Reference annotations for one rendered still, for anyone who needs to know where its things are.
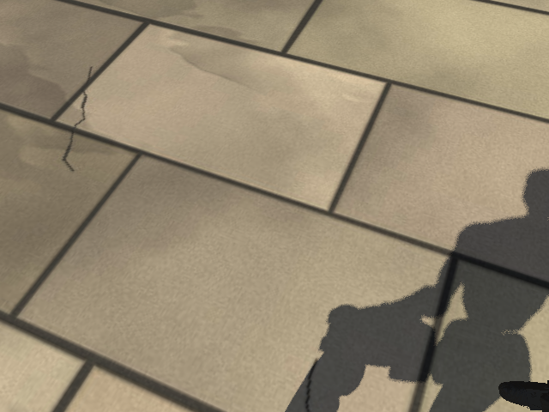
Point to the right robot hand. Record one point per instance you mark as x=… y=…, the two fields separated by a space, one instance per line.
x=532 y=394

